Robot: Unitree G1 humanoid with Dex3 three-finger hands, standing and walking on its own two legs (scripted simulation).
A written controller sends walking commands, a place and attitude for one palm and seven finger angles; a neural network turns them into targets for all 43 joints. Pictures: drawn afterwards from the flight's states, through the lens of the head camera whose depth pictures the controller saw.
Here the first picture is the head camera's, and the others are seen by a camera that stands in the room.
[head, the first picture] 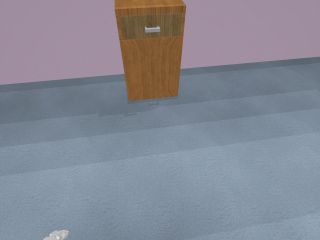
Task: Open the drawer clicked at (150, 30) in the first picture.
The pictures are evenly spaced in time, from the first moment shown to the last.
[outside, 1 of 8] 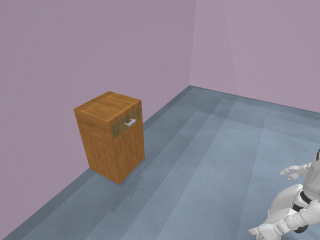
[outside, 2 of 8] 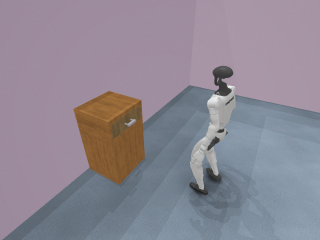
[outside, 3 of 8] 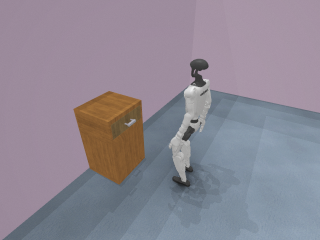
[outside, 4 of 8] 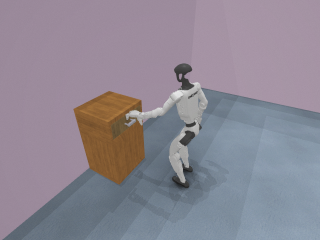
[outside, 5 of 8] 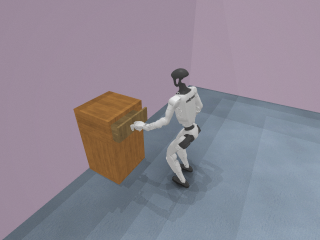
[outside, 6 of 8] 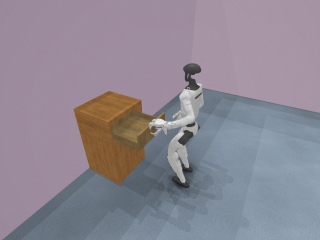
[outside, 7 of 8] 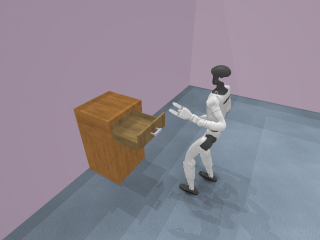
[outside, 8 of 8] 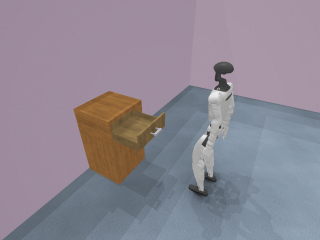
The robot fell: no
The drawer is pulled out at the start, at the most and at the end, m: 0.00 0.30 0.30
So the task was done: yes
